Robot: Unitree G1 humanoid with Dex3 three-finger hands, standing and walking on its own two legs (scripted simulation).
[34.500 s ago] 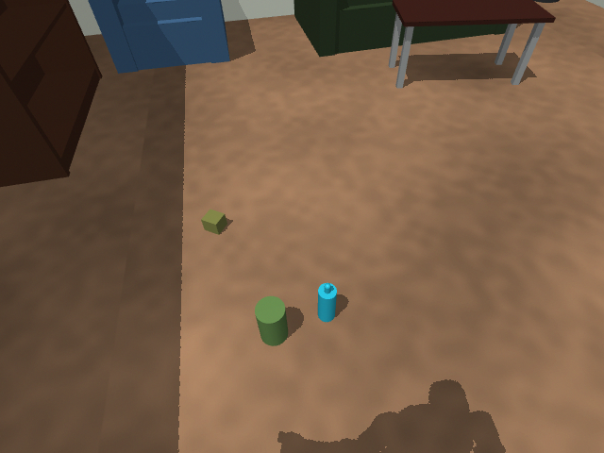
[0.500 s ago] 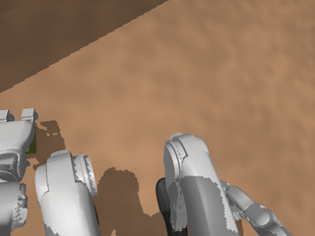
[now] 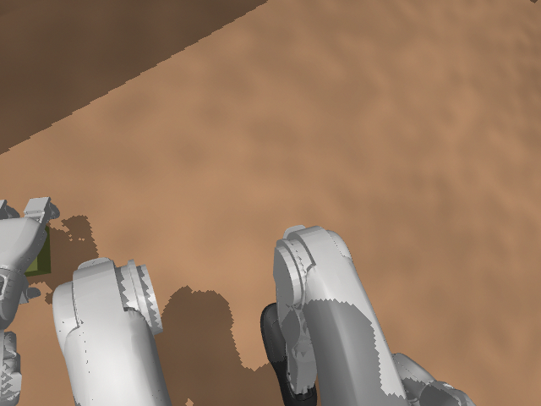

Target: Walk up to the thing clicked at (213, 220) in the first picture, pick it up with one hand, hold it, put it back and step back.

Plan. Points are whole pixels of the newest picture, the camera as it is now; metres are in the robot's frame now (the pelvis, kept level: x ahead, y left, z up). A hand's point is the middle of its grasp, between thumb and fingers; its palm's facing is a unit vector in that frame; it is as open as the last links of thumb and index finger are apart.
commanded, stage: close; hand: left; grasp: from above
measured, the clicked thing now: (16, 250) +0.36 +0.33 -0.25
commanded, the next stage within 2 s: none
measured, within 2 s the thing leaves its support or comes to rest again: neither
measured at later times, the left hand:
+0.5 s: hand (15, 250) +0.36 +0.33 -0.23, palm faces -0.48 -0.14 -0.87, open 12.8 cm
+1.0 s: hand (26, 257) +0.35 +0.31 -0.23, palm faces -0.43 -0.08 -0.90, open 11.3 cm
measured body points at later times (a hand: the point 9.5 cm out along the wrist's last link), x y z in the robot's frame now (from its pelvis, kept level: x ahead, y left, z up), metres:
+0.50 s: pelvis +0.01 +0.00 +0.00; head +0.24 +0.12 +0.37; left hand +0.38 +0.33 -0.18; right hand +0.14 -0.25 -0.10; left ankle +0.07 +0.14 -0.25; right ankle +0.10 -0.12 -0.25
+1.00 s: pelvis +0.00 +0.00 +0.00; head +0.21 +0.13 +0.38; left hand +0.36 +0.31 -0.17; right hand +0.12 -0.26 -0.09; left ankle +0.07 +0.14 -0.25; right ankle +0.10 -0.12 -0.25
